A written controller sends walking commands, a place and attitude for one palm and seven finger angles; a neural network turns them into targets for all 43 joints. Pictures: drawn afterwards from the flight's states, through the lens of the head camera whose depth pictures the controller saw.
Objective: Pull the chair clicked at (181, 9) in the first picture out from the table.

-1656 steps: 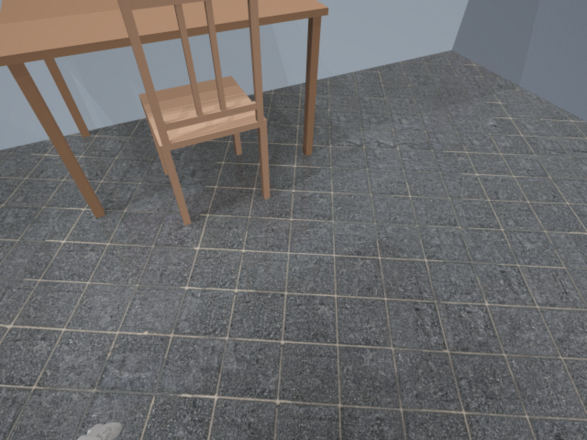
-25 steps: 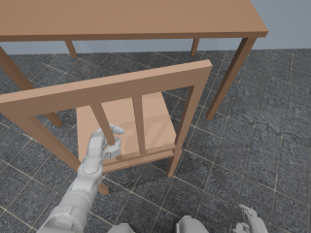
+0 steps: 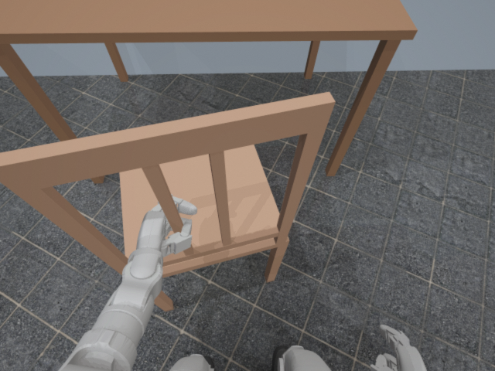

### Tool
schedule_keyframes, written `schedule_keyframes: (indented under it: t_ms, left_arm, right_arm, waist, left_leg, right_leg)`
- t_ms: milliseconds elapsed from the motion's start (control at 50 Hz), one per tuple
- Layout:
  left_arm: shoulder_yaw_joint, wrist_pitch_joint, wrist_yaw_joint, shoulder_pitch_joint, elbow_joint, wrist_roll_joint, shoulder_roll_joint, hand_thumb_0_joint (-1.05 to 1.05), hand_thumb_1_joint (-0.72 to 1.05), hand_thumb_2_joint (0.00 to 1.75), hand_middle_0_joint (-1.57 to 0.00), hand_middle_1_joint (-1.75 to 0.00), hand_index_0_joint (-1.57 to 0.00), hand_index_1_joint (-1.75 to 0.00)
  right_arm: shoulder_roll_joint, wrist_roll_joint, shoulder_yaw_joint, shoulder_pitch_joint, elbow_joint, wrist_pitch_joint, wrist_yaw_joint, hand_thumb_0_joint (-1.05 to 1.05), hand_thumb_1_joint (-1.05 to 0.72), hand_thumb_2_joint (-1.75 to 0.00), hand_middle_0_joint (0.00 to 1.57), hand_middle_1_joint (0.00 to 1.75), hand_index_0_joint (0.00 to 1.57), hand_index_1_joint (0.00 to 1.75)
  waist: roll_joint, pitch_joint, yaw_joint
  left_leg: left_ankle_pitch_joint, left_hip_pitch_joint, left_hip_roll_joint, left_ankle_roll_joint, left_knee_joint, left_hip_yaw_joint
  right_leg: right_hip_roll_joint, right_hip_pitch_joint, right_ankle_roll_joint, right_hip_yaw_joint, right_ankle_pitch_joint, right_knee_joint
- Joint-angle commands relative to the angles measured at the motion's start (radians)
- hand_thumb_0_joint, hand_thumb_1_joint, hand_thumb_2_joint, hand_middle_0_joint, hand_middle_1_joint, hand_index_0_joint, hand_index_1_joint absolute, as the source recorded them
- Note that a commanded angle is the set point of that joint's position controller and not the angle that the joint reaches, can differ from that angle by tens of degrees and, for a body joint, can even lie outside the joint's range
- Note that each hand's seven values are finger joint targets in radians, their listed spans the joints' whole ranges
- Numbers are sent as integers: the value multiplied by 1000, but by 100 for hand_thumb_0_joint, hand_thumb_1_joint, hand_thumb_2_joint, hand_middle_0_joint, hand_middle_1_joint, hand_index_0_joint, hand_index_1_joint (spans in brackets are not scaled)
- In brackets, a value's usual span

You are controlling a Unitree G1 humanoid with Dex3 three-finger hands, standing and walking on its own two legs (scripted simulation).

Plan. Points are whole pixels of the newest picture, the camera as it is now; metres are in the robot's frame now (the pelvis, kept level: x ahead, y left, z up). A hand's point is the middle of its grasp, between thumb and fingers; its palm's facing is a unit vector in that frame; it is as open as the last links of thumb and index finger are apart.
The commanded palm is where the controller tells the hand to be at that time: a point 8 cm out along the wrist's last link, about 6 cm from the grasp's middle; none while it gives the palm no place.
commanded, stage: step backward, pulling the chair out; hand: left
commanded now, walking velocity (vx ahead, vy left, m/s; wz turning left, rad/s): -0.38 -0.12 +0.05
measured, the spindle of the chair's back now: (174, 219) +0.37 +0.14 -0.05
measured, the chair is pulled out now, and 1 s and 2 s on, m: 0.32 0.49 0.59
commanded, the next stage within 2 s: stop walking, hand still on the chair in 1.14 s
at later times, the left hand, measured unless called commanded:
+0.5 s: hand (177, 287) +0.25 +0.12 -0.06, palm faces +0.00 -0.98 -0.18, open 5.1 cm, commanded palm +0.24 +0.17 -0.05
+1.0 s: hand (167, 345) +0.16 +0.13 -0.05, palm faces +0.00 -0.98 -0.19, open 5.3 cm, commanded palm +0.14 +0.18 -0.05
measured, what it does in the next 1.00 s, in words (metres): walks backwards: left foot, then right foot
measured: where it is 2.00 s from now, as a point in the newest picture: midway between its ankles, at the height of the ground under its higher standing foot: outside the picture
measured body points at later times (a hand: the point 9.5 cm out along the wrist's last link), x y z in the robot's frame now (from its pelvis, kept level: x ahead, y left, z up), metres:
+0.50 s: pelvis -0.08 +0.00 +0.00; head +0.00 -0.01 +0.44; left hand +0.24 +0.17 -0.04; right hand +0.03 -0.24 -0.13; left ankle -0.08 +0.14 -0.73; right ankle -0.06 -0.13 -0.73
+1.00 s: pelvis -0.17 -0.01 +0.00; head -0.07 -0.02 +0.44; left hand +0.16 +0.18 -0.04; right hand -0.04 -0.23 -0.14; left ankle -0.11 +0.16 -0.73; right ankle -0.17 -0.13 -0.73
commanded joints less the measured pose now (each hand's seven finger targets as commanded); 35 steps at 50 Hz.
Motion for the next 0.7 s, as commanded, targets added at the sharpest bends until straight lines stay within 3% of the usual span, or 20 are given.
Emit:
schedule_keyframes:
  t_ms: [0, 20, 60, 100, 140, 220, 260, 300, 320, 360, 400, 440, 480, 500, 520, 540, 560, 620, 660, 680]
  left_arm:
    - [14, -100, -8, -194, -219, 25, 79, 0, 90, 90, -50, -145, -50, -145]
    - [7, -106, -8, -209, -215, 28, 83, 0, 90, 90, -50, -145, -50, -145]
    - [59, -110, -2, -197, -181, 25, 157, 0, 90, 90, -50, -145, -50, -145]
    - [75, -103, 2, -181, -132, 23, 172, 0, 90, 90, -50, -145, -50, -145]
    - [86, -89, 8, -201, -103, 35, 172, 0, 90, 90, -50, -145, -50, -145]
    - [72, -72, 7, -196, -103, 25, 139, 0, 90, 90, -50, -145, -50, -145]
    - [41, -66, 6, -194, -106, 12, 122, 0, 90, 90, -50, -145, -50, -145]
    - [5, -69, 1, -199, -159, 15, 71, 0, 90, 90, -50, -145, -50, -145]
    - [-15, -66, -3, -213, -159, 14, 37, 0, 90, 90, -50, -145, -50, -145]
    - [-30, -80, -13, -288, -254, 16, 39, 0, 90, 90, -50, -145, -50, -145]
    - [-25, -83, -8, -282, -203, 22, 27, 0, 90, 90, -50, -145, -50, -145]
    - [-23, -96, -8, -278, -164, 30, 30, 0, 90, 90, -50, -145, -50, -145]
    - [-28, -117, -10, -328, -105, 40, 58, 0, 90, 90, -50, -145, -50, -145]
    - [1, -121, -6, -343, -96, 40, 101, 0, 90, 90, -50, -145, -50, -145]
    - [58, -115, 1, -327, -79, 41, 153, 0, 90, 90, -50, -145, -50, -145]
    - [65, -106, -3, -310, -76, 41, 155, 0, 90, 90, -50, -145, -50, -145]
    - [72, -94, -5, -268, -59, 34, 164, 0, 90, 90, -50, -145, -50, -145]
    - [63, -80, -2, -238, -119, 35, 141, 0, 90, 90, -50, -145, -50, -145]
    - [39, -67, 1, -192, -155, 19, 127, 0, 90, 90, -50, -145, -50, -145]
    - [34, -63, 2, -170, -196, 14, 113, 0, 90, 90, -50, -145, -50, -145]
  right_arm:
    - [-129, -6, -49, 2, -91, -30, -1, 0, -90, -90, 20, 30, 20, 30]
    - [-128, -5, -51, 16, -84, -32, -2, 0, -90, -90, 20, 30, 20, 30]
    - [-132, 8, -62, 27, -75, -34, -15, 0, -90, -90, 20, 30, 20, 30]
    - [-119, 14, -53, 4, -65, -46, -16, 0, -90, -90, 20, 30, 20, 30]
    - [-113, 10, -41, -29, -53, -53, -16, 0, -90, -90, 20, 30, 20, 30]
    - [-112, 13, -10, -2, -35, -62, -17, 0, -90, -90, 20, 30, 20, 30]
    - [-127, 15, -11, 8, -28, -64, -29, 0, -90, -90, 20, 30, 20, 30]
    - [-169, 4, -31, 2, -59, -56, -34, 0, -90, -90, 20, 30, 20, 30]
    - [-150, 6, -30, -5, -69, -44, -29, 0, -90, -90, 20, 30, 20, 30]
    - [-118, -13, -24, -32, -78, -36, -14, 0, -90, -90, 20, 30, 20, 30]
    - [-124, -11, -39, 10, -52, -44, -2, 0, -90, -90, 20, 30, 20, 30]
    - [-138, -1, -51, 60, -31, -54, 9, 0, -90, -90, 20, 30, 20, 30]
    - [-132, 4, -48, 69, -19, -65, 2, 0, -90, -90, 20, 30, 20, 30]
    - [-129, 6, -46, 62, -21, -64, -5, 0, -90, -90, 20, 30, 20, 30]
    - [-139, 8, -54, 43, -13, -62, -17, 0, -90, -90, 20, 30, 20, 30]
    - [-130, 12, -49, 12, -24, -61, -20, 0, -90, -90, 20, 30, 20, 30]
    - [-135, 16, -46, 3, -31, -58, -20, 0, -90, -90, 20, 30, 20, 30]
    - [-119, 14, -22, -18, -44, -51, -25, 0, -90, -90, 20, 30, 20, 30]
    - [-135, 15, -24, -21, -54, -42, -34, 0, -90, -90, 20, 30, 20, 30]
    - [-149, 9, -32, -27, -75, -38, -34, 0, -90, -90, 20, 30, 20, 30]
  waist:
    - [192, -413, 30]
    - [141, -425, 14]
    - [-23, -471, 8]
    - [-129, -465, 27]
    - [-119, -428, 51]
    - [-136, -433, 33]
    - [-106, -398, 20]
    - [157, -383, 35]
    - [176, -391, 41]
    - [307, -377, 37]
    - [238, -356, 36]
    - [132, -436, 26]
    - [8, -422, 13]
    - [-58, -457, 8]
    - [-122, -498, 22]
    - [-145, -509, 35]
    - [-99, -490, 43]
    - [-101, -490, 36]
    - [-79, -478, 28]
    - [-31, -481, 34]
  left_leg:
    - [494, 59, 232, 104, -62, -149]
    - [493, 72, 205, 82, -27, -119]
    - [196, 31, 97, 19, 67, -29]
    - [-225, 11, -8, 3, 282, -9]
    - [-286, -46, -15, 13, 419, -59]
    - [-210, 20, -1, 17, 121, -36]
    - [-48, 98, 21, 27, -129, -7]
    - [225, 49, 209, 116, -218, -216]
    - [390, 37, 267, 139, -181, -208]
    - [431, 17, 306, 169, -193, -228]
    - [660, 127, 299, 159, -76, -205]
    - [821, 252, 257, 99, 74, -157]
    - [511, 111, 152, 24, 146, -67]
    - [142, 16, 87, -7, 184, -25]
    - [-99, -38, 38, -12, 236, -26]
    - [-200, -79, 24, -6, 276, -59]
    - [-206, -83, 27, 1, 273, -77]
    - [-117, -22, 37, 2, 100, -64]
    - [141, 68, 72, 14, -66, -46]
    - [387, 106, 139, 50, -125, -106]
  right_leg:
    - [-28, 280, -29, 53, 123, 9]
    - [-52, 303, -32, 73, 296, -37]
    - [-169, 309, -82, 170, 367, -105]
    - [-301, 232, -145, 261, 265, -242]
    - [-344, 185, -165, 278, 74, -283]
    - [-258, 247, -107, 147, 190, -188]
    - [-207, 214, -59, 105, 105, -138]
    - [-47, 191, 15, 20, 56, 57]
    - [-14, 215, 14, 7, 58, 140]
    - [-15, 194, 1, 35, -182, 221]
    - [-15, 163, -19, 49, -97, 116]
    - [-47, 257, -43, 65, 263, -81]
    - [-159, 383, -93, 135, 651, -121]
    - [-246, 447, -145, 225, 844, -98]
    - [-297, 495, -169, 243, 1001, -85]
    - [-328, 506, -171, 233, 1003, -77]
    - [-341, 479, -173, 226, 933, -80]
    - [-300, 444, -134, 167, 781, -49]
    - [-239, 410, -89, 112, 665, -7]
    - [-164, 358, -42, 68, 536, 17]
